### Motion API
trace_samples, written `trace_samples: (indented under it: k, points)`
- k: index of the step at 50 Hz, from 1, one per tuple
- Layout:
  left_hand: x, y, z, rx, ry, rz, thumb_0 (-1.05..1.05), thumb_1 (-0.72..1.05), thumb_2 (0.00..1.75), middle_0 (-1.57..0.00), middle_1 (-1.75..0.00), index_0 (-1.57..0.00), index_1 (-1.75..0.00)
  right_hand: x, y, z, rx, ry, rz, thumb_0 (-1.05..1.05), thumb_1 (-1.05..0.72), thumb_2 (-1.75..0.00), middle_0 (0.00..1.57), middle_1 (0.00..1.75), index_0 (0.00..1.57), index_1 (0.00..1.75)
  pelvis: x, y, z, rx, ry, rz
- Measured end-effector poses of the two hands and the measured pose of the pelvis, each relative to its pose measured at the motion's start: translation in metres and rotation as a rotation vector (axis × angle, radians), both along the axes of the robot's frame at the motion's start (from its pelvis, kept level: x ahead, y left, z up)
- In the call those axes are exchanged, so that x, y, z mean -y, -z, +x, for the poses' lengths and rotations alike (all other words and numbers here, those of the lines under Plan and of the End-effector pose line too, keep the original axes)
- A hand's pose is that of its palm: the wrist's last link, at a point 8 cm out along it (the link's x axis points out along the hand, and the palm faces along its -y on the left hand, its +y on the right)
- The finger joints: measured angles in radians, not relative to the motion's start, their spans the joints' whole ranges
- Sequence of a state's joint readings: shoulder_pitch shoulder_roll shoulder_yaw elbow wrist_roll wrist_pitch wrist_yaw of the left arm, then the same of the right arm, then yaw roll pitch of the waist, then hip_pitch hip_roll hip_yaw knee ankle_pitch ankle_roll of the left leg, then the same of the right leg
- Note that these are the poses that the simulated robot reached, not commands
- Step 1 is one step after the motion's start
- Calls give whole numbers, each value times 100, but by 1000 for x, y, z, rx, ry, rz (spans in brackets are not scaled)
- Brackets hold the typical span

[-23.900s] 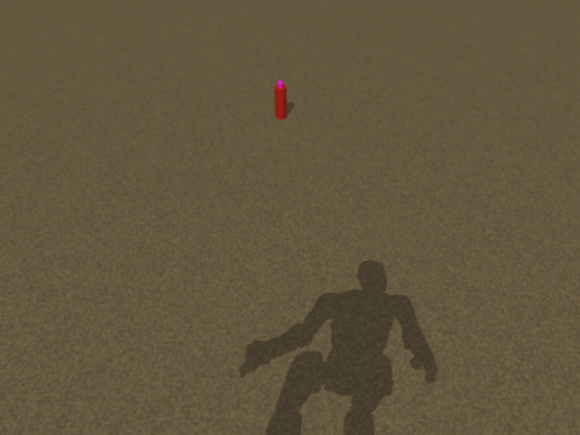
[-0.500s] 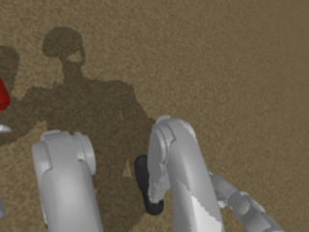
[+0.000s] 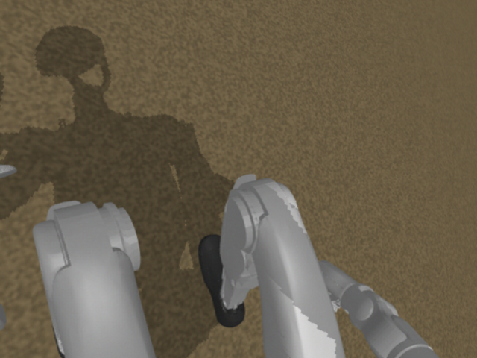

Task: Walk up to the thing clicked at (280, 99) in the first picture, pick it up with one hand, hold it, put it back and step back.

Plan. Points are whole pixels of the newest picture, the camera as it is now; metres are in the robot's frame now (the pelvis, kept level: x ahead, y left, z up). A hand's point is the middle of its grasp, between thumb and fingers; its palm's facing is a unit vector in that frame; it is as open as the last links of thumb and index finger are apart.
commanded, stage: close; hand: left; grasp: from the side
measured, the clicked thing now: out of the picture +0.45 +0.31 -0.17
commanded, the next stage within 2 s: settle in 0.60 s
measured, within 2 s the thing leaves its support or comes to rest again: leaves its support in 1.00 s
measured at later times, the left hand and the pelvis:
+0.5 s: hand out of the picture +0.44 +0.31 -0.16, palm faces +0.48 -0.88 +0.01, open 10.1 cm; pelvis +0.00 +0.00 +0.00, yaw -1 degrees
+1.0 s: hand out of the picture +0.45 +0.33 -0.15, palm faces +0.48 -0.88 +0.00, open 9.9 cm; pelvis +0.00 +0.00 +0.01, yaw -2 degrees
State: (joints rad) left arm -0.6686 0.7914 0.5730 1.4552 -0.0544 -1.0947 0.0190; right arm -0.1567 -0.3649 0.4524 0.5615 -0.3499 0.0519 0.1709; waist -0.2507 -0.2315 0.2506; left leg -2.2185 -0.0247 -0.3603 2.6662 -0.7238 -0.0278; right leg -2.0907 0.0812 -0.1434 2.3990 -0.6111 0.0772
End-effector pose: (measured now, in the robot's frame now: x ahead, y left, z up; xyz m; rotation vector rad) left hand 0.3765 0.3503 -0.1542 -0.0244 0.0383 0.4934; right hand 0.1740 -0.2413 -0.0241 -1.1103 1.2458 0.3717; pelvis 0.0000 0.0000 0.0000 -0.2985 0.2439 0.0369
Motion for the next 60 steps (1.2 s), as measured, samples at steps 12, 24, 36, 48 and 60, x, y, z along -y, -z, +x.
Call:
trace_samples:
  k: [12,24,36,48,60]
  points:
    - [-1,4,11,25,-18,19,-1,-9,33,-27,-26,-25,-26,-1,-3,-10,-35,5,-33,0,-89,-90,20,30,20,30,-2,-1,-1,10,9,-13]
    - [1,2,20,14,-2,10,0,16,54,-55,-52,-50,-52,0,-6,-18,-51,28,-42,0,-87,-89,21,30,20,30,-3,-3,-2,5,15,-22]
    - [-3,2,29,19,-15,15,4,-7,72,-73,-87,-65,-84,3,-8,-27,-57,43,-68,0,-87,-89,20,30,20,30,-4,-3,-4,12,22,-25]
    - [-9,0,29,4,7,21,6,-26,97,-74,-108,-66,-104,3,-9,-38,-93,99,-69,0,-90,-90,21,30,20,30,-5,-8,-1,-10,22,-30]
    - [-35,-46,13,36,-4,59,6,-30,103,-73,-112,-66,-108,6,-8,-24,-62,149,-17,0,-90,-90,21,30,20,30,1,-22,4,-81,-6,-5]
